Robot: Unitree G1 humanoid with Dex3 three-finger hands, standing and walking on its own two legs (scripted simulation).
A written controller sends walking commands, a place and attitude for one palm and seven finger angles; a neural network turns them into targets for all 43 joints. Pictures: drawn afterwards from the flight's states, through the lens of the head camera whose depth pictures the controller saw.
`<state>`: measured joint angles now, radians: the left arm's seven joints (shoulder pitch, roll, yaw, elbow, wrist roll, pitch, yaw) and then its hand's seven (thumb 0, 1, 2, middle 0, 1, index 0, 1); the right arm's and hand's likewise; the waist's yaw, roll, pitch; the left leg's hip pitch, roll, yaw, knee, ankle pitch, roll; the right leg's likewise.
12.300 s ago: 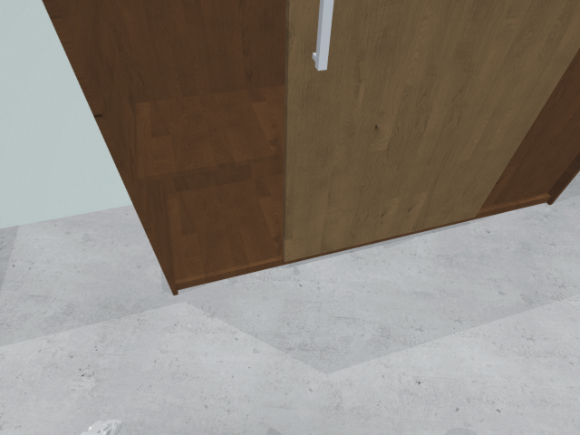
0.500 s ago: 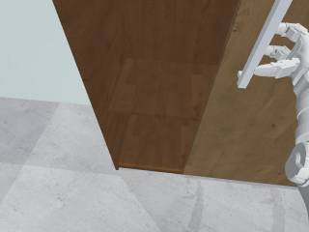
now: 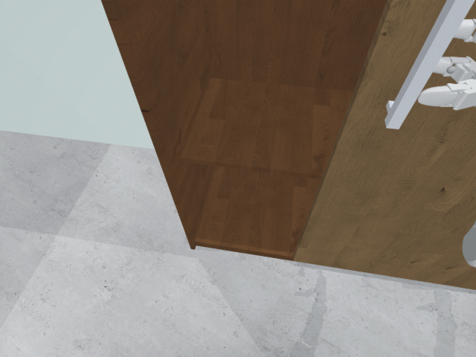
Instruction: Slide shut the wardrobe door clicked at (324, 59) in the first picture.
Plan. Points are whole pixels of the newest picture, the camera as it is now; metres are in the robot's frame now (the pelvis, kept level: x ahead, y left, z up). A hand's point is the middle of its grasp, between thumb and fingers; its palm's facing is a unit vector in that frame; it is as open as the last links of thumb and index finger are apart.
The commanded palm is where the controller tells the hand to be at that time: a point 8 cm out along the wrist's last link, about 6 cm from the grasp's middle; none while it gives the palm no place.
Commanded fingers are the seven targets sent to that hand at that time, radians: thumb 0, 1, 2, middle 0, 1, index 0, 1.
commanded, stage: slide the fingers in behind the handle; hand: right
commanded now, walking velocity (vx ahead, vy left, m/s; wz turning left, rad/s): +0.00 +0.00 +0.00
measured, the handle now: (432, 37) +0.56 -0.16 +0.26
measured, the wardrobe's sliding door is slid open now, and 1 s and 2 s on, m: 0.44 0.44 0.44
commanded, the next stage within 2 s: move the hooked fingers beside the handle in 0.12 s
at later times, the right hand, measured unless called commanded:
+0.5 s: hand (451, 77) +0.51 -0.19 +0.23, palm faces +0.01 +1.00 -0.01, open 13.9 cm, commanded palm +0.48 -0.24 +0.23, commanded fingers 0.00 0.50 -0.30 0.30 1.20 0.30 1.20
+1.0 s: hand out of the picture +0.48 -0.22 +0.23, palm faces +0.02 +1.00 -0.01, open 14.0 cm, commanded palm +0.47 -0.26 +0.23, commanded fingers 0.00 0.50 -0.30 0.30 1.20 0.30 1.20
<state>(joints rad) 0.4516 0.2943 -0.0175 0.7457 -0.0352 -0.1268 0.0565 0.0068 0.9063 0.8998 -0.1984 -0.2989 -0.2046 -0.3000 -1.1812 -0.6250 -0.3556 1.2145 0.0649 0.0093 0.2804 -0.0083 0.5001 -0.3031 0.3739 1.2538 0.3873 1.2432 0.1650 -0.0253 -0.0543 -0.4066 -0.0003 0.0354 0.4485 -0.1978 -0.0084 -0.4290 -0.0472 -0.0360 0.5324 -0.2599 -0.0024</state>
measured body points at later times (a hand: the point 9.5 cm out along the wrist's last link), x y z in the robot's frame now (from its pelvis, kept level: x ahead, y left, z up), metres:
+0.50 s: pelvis +0.01 +0.00 +0.00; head +0.05 +0.00 +0.45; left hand +0.04 +0.27 -0.11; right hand +0.50 -0.25 +0.23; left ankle +0.01 +0.13 -0.74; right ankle +0.00 -0.11 -0.74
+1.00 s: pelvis +0.01 +0.00 +0.00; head +0.03 +0.00 +0.45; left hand +0.08 +0.28 -0.11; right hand +0.47 -0.27 +0.24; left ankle +0.01 +0.13 -0.74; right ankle +0.00 -0.11 -0.74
